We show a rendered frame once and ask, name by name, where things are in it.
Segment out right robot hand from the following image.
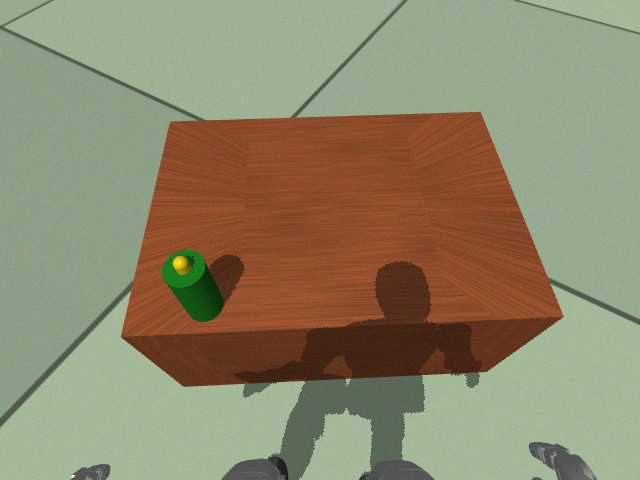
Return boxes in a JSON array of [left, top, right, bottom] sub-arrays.
[[529, 442, 597, 480]]

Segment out left robot foot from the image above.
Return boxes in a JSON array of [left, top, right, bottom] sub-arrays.
[[268, 457, 288, 480]]

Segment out bottle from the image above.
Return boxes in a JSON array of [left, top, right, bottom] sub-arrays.
[[162, 250, 224, 322]]

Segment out left robot hand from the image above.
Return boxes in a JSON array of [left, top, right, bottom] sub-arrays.
[[71, 464, 110, 480]]

